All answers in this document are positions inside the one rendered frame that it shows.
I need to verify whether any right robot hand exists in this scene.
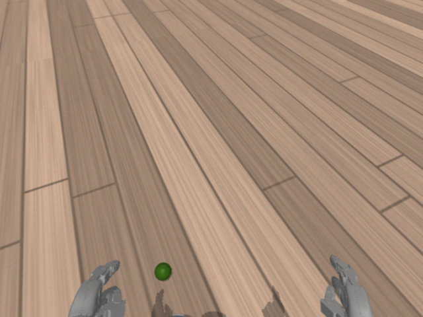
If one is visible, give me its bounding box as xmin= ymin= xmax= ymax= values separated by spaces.
xmin=321 ymin=255 xmax=373 ymax=317

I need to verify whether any ball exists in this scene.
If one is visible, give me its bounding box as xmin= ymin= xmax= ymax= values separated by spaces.
xmin=155 ymin=263 xmax=171 ymax=281

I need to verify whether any left robot hand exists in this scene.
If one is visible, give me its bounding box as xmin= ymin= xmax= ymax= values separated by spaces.
xmin=68 ymin=260 xmax=126 ymax=317

